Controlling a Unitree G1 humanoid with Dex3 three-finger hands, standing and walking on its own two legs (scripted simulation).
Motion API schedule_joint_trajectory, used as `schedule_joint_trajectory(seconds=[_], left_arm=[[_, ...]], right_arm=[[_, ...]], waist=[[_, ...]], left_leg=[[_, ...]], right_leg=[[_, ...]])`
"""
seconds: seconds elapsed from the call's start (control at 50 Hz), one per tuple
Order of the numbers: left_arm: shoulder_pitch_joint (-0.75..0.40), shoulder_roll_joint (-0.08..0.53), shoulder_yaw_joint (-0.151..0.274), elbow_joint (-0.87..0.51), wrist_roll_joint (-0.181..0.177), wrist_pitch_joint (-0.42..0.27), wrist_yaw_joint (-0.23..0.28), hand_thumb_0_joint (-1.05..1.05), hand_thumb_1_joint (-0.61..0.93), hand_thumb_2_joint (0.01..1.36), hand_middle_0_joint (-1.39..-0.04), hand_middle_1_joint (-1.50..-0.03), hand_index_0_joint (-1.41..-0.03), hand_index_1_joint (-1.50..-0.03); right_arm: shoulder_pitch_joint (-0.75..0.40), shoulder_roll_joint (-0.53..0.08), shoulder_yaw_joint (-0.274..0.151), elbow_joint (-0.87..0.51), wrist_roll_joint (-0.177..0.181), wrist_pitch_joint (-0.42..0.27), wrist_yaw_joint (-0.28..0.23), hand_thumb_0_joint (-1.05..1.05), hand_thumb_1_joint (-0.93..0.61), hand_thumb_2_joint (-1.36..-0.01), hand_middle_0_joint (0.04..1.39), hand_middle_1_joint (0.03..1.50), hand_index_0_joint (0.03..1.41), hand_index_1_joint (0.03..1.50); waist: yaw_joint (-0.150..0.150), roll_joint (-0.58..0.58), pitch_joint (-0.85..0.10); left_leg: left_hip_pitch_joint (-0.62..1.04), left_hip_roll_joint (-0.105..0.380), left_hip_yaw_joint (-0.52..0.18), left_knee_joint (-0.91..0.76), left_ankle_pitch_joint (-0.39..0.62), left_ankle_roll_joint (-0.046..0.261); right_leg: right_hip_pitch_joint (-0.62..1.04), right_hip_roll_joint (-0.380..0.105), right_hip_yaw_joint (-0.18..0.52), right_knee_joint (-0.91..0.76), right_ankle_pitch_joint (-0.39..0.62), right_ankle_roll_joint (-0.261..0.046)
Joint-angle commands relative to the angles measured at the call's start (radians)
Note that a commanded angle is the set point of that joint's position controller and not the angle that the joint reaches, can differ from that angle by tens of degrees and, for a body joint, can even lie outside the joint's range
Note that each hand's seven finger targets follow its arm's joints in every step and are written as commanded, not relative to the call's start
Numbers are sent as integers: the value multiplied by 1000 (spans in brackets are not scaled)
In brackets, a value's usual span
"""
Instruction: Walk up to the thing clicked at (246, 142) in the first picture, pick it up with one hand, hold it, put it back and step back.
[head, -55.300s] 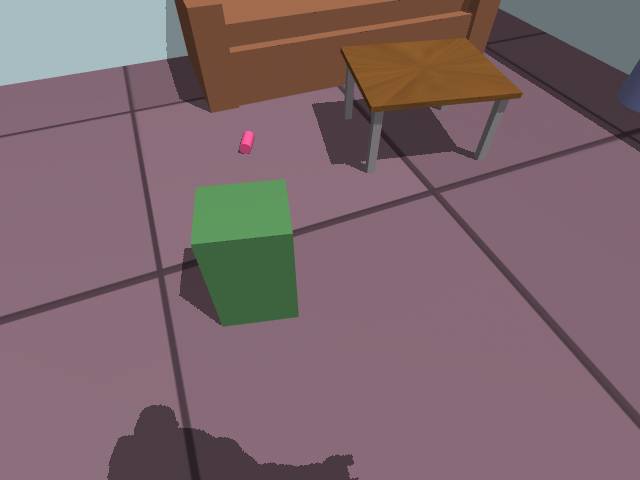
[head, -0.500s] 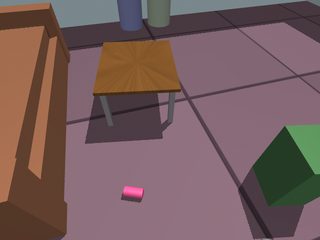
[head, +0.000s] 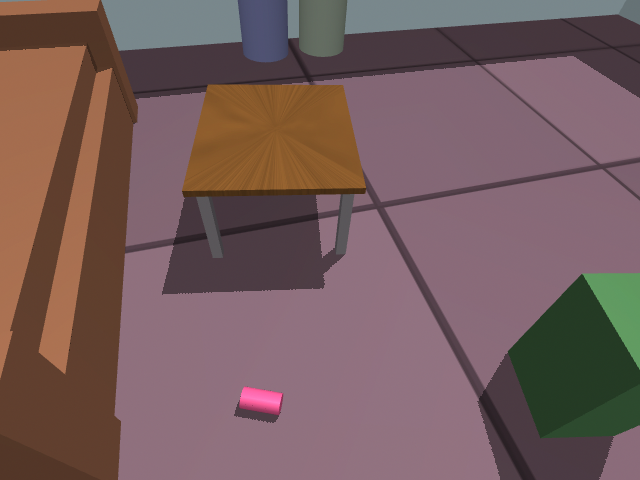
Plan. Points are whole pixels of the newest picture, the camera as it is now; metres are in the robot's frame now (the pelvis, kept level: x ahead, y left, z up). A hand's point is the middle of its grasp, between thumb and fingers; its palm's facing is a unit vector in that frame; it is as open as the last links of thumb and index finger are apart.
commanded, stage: walk up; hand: left
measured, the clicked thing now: (261, 400) +0.44 +0.18 -0.73
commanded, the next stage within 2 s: stand in 1.80 s
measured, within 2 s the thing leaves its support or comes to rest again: neither
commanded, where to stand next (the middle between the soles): +0.04 -0.03 m, yaw -5 degrees
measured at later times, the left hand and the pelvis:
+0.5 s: hand (173, 458) +0.16 +0.22 -0.13, palm faces +0.03 -0.90 -0.43, open 7.4 cm; pelvis +0.02 -0.04 -0.01, yaw +4 degrees
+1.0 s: hand out of the picture -0.08 +0.30 -0.16, palm faces +0.04 -0.93 -0.37, open 7.4 cm; pelvis -0.08 +0.02 +0.00, yaw +4 degrees
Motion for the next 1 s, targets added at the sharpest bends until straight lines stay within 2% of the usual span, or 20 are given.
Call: schedule_joint_trajectory(seconds=[0.0, 0.02, 0.08, 0.18, 0.24, 0.28, 0.3, 0.32, 0.38, 0.52, 0.58, 0.68, 0.7, 0.72, 0.74, 0.76, 0.8, 0.84, 0.9, 0.98], left_arm=[[-141, 172, 19, -164, -21, -32, 30, 0, 900, 900, -200, -300, -200, -300], [-138, 171, 11, -169, -30, -41, 32, 0, 900, 900, -200, -300, -200, -300], [-80, 164, 19, -166, -44, -25, 20, 0, 900, 900, -200, -300, -200, -300], [-63, 132, 14, -150, -53, -13, 46, 0, 900, 900, -200, -300, -200, -300], [8, 224, 42, -126, -42, -15, 62, 0, 900, 900, -200, -300, -200, -300], [-45, 275, 42, -180, -33, -15, 68, 0, 900, 900, -200, -300, -200, -300], [-72, 306, 47, -206, -30, -14, 73, 0, 900, 900, -200, -300, -200, -300], [-94, 294, 49, -219, -25, -13, 77, 0, 900, 900, -200, -300, -200, -300], [-172, 240, 48, -257, -31, 1, 87, 0, 900, 900, -200, -300, -200, -300], [-92, 215, 59, -288, -16, -9, 109, 0, 900, 900, -200, -300, -200, -300], [-130, 236, 67, -304, -5, -3, 108, 0, 900, 900, -200, -300, -200, -300], [-226, 283, 72, -324, -15, 23, 94, 0, 900, 900, -200, -300, -200, -300], [-186, 237, 58, -321, -15, 29, 97, 0, 900, 900, -200, -300, -200, -300], [-145, 169, 35, -313, -30, 31, 99, 0, 900, 900, -200, -300, -200, -300], [-222, 219, 60, -311, -31, 28, 115, 0, 900, 900, -200, -300, -200, -300], [-260, 255, 77, -299, -22, 24, 117, 0, 900, 900, -200, -300, -200, -300], [-145, 228, 65, -239, -51, 25, 100, 0, 900, 900, -200, -300, -200, -300], [15, 227, 60, -184, -57, 30, 99, 0, 900, 900, -200, -300, -200, -300], [30, 226, 49, -177, -27, -5, 68, 0, 900, 900, -200, -300, -200, -300], [-58, 261, 45, -238, -6, -34, 25, 0, 900, 900, -200, -300, -200, -300]], right_arm=[[187, -358, -99, -77, 8, -47, -36, 0, -900, -900, 200, 300, 200, 300], [161, -320, -83, -98, 9, -46, -41, 0, -900, -900, 200, 300, 200, 300], [75, -266, -61, -142, 20, -51, -67, 0, -900, -900, 200, 300, 200, 300], [-70, -237, -42, -193, 35, 18, -80, 0, -900, -900, 200, 300, 200, 300], [-65, -176, -31, -220, 61, 65, -73, 0, -900, -900, 200, 300, 200, 300], [92, -160, -26, -188, 53, 100, -82, 0, -900, -900, 200, 300, 200, 300], [105, -199, -46, -189, 52, 119, -87, 0, -900, -900, 200, 300, 200, 300], [97, -225, -57, -186, 48, 126, -87, 0, -900, -900, 200, 300, 200, 300], [114, -236, -61, -174, 46, 131, -72, 0, -900, -900, 200, 300, 200, 300], [31, -224, -57, -247, 18, 132, -49, 0, -900, -900, 200, 300, 200, 300], [44, -220, -57, -248, 15, 132, -37, 0, -900, -900, 200, 300, 200, 300], [225, -242, -86, -183, -8, 128, 1, 0, -900, -900, 200, 300, 200, 300], [204, -266, -95, -193, -23, 124, 6, 0, -900, -900, 200, 300, 200, 300], [138, -316, -95, -231, -38, 120, 6, 0, -900, -900, 200, 300, 200, 300], [35, -417, -107, -283, -24, 119, -1, 0, -900, -900, 200, 300, 200, 300], [-92, -419, -104, -306, -21, 110, -12, 0, -900, -900, 200, 300, 200, 300], [-202, -308, -74, -341, -41, 90, -31, 0, -900, -900, 200, 300, 200, 300], [-182, -273, -71, -332, -21, 78, -42, 0, -900, -900, 200, 300, 200, 300], [-3, -258, -82, -284, -14, 33, -36, 0, -900, -900, 200, 300, 200, 300], [156, -314, -105, -254, 3, -2, -32, 0, -900, -900, 200, 300, 200, 300]], waist=[[-109, 236, 14], [-88, 178, 20], [-37, 186, -10], [-5, 266, -27], [38, 75, -95], [-9, -86, -152], [-4, -109, -135], [-20, -92, -103], [-38, -78, -82], [30, -82, -123], [22, -149, -113], [-78, -114, -117], [-86, -2, -78], [-72, 280, -22], [-120, 416, 61], [-96, 376, 156], [-12, 226, 149], [34, 210, 60], [-54, 236, -118], [-143, 193, -95]], left_leg=[[381, 406, -646, -242, 542, 314], [309, 365, -507, -203, 717, 310], [297, 269, -250, -151, 754, 218], [15, 178, -84, -24, 838, 150], [-144, 32, -36, 215, 330, 65], [-179, -85, -112, 594, -342, 34], [-155, -80, -141, 710, -376, 34], [-180, -58, -165, 781, -350, 33], [-215, -53, -194, 832, -206, 4], [-325, -55, -164, 686, -189, -41], [-246, -27, -107, 496, -204, -39], [109, 20, -4, 89, -88, 35], [143, 33, -108, 41, -119, 58], [-1, 196, -386, -150, -378, 115], [-336, 367, -633, -379, -433, 223], [-518, 411, -701, -450, -488, 273], [-412, 234, -376, -289, -163, 136], [-181, 188, -260, -237, -127, 53], [262, 199, -332, -224, -284, 118], [465, 321, -458, -296, -385, 197]], right_leg=[[-559, 73, 117, 420, -190, -36], [-519, 50, 151, 456, -148, -39], [-464, 7, 145, 329, -50, -37], [-154, 66, -8, 17, 223, 2], [29, 23, 26, -95, 658, -27], [-15, -319, 414, -240, 896, -185], [-97, -370, 502, -260, 802, -273], [-125, -347, 500, -237, 724, -283], [-208, -228, 304, -229, 441, -200], [-38, -224, 249, -189, 423, -236], [-100, -217, 227, -203, 262, -221], [-454, -195, 187, -137, -73, -110], [-595, -121, 187, 0, -177, -74], [-700, 60, 57, 291, -208, -46], [-573, 173, 128, 530, -194, -20], [-484, 156, 220, 658, -179, -19], [-519, 169, 269, 747, -12, -26], [-586, 189, 255, 738, 68, -31], [-659, 121, 184, 534, 92, 21], [-750, 100, 192, 391, 24, 39]])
